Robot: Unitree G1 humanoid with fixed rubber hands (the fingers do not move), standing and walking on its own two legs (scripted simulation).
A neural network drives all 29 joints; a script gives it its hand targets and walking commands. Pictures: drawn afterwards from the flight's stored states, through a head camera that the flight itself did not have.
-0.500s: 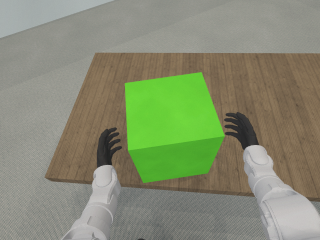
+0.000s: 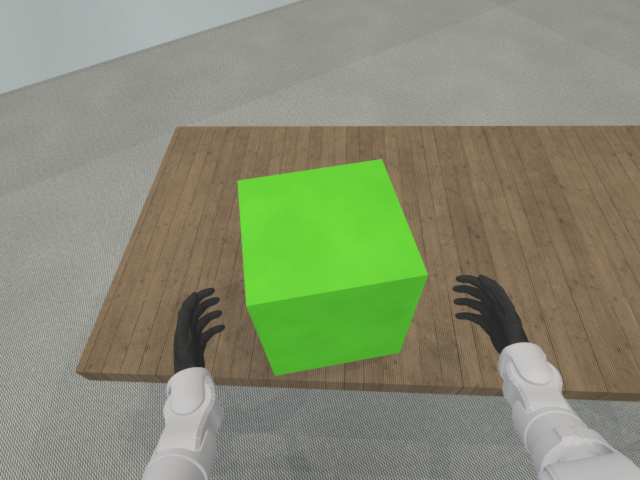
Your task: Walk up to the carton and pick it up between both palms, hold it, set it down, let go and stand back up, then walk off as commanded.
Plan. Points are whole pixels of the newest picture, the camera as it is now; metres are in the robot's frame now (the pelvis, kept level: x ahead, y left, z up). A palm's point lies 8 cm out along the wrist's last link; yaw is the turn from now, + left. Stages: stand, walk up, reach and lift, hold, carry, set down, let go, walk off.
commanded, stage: set down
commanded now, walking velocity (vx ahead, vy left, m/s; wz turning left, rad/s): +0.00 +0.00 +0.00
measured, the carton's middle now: (325, 273) +0.42 +0.03 -0.05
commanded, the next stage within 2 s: none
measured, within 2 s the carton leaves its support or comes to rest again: neither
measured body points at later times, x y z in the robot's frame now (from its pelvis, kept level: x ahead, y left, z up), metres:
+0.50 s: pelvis +0.00 +0.00 +0.00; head +0.04 -0.02 +0.45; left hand +0.23 +0.19 -0.03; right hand +0.28 -0.24 -0.05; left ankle +0.01 +0.16 -0.74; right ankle +0.02 -0.08 -0.74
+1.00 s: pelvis +0.01 +0.00 +0.00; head +0.03 +0.00 +0.45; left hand +0.20 +0.19 -0.05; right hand +0.22 -0.25 -0.05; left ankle +0.01 +0.16 -0.74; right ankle +0.02 -0.08 -0.74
